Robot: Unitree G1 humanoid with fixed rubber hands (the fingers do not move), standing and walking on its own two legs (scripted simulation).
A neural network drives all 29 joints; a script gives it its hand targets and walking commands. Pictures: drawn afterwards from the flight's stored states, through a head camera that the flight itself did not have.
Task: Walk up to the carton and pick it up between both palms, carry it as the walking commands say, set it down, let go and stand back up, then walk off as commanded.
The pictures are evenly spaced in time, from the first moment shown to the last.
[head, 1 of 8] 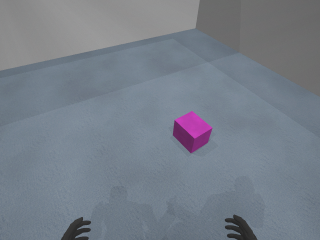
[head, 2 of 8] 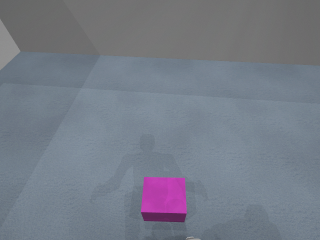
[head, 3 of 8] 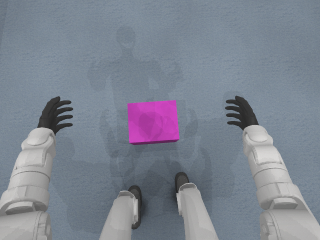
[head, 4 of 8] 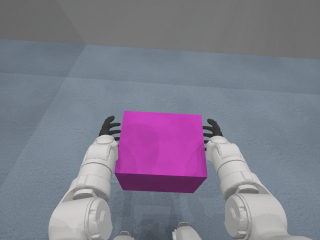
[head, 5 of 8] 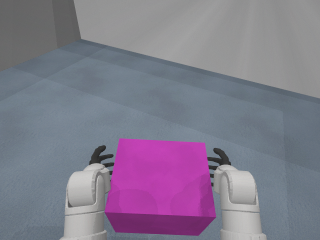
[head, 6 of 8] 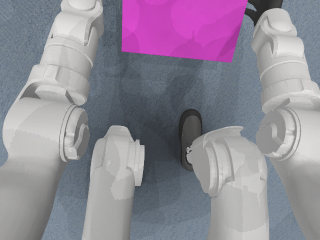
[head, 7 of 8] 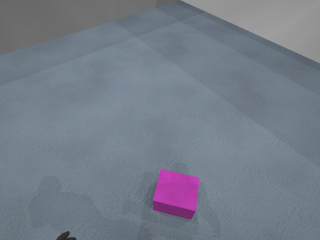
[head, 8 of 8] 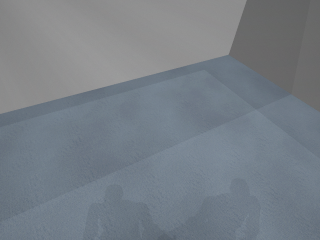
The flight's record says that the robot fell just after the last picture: no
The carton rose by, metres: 0.69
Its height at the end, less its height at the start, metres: +0.00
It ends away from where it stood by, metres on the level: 1.29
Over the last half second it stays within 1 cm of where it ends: yes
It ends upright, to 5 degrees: yes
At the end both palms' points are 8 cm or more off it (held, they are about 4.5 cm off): yes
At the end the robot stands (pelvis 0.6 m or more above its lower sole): yes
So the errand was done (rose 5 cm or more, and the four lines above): yes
